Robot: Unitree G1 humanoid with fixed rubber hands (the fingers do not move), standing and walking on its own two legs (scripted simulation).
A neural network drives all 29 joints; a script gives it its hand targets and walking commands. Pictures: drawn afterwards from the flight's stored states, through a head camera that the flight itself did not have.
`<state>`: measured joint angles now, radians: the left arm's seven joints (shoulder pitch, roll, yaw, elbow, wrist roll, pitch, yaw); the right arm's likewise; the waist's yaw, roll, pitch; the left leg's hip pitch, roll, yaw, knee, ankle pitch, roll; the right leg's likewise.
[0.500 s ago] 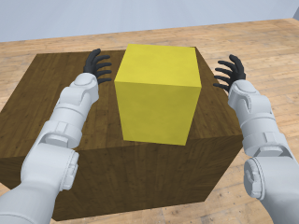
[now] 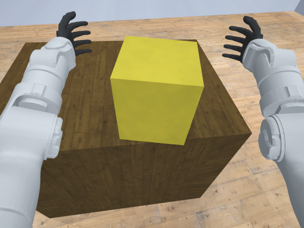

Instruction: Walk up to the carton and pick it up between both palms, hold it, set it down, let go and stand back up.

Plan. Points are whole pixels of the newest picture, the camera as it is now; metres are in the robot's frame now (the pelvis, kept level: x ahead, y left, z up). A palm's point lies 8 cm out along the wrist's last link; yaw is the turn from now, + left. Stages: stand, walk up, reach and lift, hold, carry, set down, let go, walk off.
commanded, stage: set down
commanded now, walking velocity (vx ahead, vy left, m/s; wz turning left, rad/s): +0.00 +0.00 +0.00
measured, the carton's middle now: (156, 93) +0.48 -0.05 +0.09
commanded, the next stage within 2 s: none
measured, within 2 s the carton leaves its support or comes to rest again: neither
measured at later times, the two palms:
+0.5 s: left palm (73, 30) +0.49 +0.14 +0.28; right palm (244, 26) +0.47 -0.25 +0.29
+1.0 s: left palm (74, 37) +0.47 +0.14 +0.28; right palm (256, 52) +0.42 -0.27 +0.26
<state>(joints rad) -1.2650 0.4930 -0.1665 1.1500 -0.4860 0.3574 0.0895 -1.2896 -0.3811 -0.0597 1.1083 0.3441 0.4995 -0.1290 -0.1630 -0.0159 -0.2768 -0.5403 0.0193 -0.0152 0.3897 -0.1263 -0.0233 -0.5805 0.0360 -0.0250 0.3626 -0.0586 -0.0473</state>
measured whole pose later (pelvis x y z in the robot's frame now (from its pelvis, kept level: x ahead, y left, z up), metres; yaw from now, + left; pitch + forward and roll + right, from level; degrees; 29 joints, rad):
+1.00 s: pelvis +0.02 +0.02 +0.01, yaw -2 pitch +8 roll -1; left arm -0.98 0.42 0.00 0.25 -0.35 0.84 0.13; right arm -0.96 -0.53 -0.04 0.53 0.40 0.56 -0.05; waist -0.11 0.01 -0.08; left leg -0.30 0.02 0.01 0.30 -0.14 -0.01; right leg -0.31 0.04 0.01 0.20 -0.02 -0.02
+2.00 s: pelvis +0.00 -0.01 +0.00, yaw +1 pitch +12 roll +1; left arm -0.72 0.33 -0.02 0.31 -0.33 0.64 0.17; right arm -0.76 -0.31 -0.13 0.50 0.21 0.51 -0.09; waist -0.08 -0.03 -0.18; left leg -0.46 0.02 -0.04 0.39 -0.13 -0.02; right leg -0.51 0.04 -0.03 0.38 -0.08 -0.06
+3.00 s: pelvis -0.03 +0.01 +0.00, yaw +0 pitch -3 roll +0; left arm -0.15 0.29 -0.13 0.19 -0.34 0.48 0.18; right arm -0.19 -0.29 -0.05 0.34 0.22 0.32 -0.04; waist -0.02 -0.02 0.00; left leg -0.23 0.02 0.00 0.44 -0.16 0.00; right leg -0.25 0.04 -0.01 0.38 -0.08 -0.03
